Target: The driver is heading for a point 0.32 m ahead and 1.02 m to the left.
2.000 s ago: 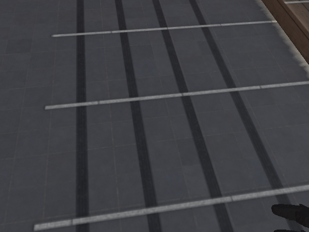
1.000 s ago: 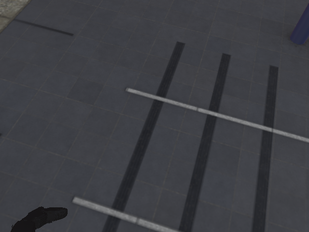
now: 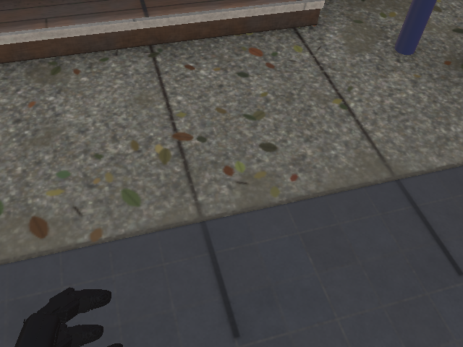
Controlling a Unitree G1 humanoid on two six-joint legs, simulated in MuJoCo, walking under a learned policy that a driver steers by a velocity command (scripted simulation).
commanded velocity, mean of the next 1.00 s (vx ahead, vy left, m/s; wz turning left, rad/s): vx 1.00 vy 0.00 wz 1.00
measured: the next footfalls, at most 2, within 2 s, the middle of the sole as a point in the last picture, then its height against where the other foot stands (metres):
right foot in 0.16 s outside the picture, level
left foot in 0.62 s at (142, 290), level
